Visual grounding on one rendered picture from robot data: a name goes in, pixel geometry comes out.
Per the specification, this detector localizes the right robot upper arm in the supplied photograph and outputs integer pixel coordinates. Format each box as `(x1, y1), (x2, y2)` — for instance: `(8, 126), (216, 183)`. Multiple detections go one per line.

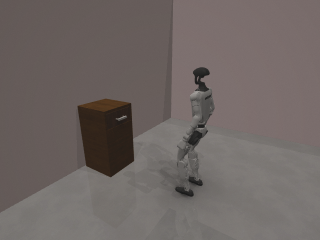
(208, 87), (215, 112)

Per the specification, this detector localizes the cabinet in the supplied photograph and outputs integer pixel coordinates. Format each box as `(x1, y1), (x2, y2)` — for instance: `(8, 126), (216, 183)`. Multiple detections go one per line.
(77, 98), (134, 177)

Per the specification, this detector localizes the left robot upper arm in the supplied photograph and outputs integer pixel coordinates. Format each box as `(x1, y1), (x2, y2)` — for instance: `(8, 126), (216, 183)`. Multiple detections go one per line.
(189, 91), (202, 122)

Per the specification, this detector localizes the drawer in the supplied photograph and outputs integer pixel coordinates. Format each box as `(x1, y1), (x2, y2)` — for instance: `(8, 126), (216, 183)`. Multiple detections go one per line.
(106, 106), (131, 130)

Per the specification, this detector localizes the robot right thigh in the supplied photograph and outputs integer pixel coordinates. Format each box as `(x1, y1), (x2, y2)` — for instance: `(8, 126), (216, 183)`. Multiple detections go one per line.
(188, 130), (208, 159)

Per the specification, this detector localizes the right robot forearm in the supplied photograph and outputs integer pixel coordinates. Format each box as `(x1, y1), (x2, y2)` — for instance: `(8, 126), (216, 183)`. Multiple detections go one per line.
(204, 111), (213, 125)

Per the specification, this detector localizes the handle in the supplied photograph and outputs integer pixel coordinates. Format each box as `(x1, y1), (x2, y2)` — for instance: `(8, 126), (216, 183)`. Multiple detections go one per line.
(116, 116), (127, 121)

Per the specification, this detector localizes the robot head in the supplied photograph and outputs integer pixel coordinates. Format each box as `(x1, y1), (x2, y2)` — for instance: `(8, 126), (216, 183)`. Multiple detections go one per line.
(193, 67), (210, 92)

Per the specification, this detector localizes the left robot hand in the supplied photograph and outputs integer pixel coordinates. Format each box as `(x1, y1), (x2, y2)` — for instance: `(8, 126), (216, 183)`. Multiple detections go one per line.
(177, 139), (188, 152)

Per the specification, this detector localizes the left robot forearm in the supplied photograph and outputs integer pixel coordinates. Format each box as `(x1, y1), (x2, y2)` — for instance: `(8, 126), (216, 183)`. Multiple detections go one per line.
(182, 116), (199, 142)

